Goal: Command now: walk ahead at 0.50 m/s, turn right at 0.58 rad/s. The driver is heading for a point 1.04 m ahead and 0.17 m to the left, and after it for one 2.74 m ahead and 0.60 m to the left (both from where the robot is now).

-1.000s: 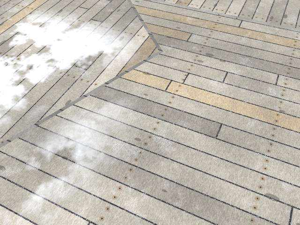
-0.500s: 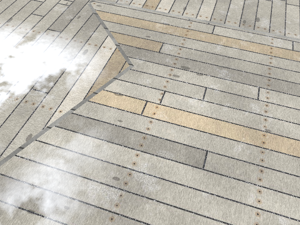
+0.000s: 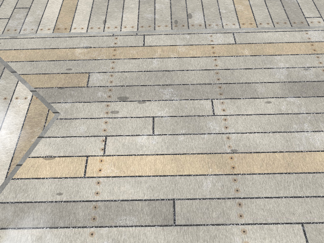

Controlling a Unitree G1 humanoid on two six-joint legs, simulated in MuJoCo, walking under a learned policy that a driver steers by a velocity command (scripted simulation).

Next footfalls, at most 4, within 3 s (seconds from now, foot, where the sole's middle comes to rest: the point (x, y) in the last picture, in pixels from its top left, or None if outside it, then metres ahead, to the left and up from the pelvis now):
0.36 left None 0.38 0.13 -0.77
0.84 right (190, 188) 0.66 -0.07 -0.77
1.36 left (116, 151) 0.85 0.27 -0.77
1.84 right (136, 104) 1.14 0.19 -0.77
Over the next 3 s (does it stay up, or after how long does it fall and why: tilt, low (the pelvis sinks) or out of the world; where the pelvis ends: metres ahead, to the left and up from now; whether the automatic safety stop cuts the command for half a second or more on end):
stays up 1.02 0.26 0.00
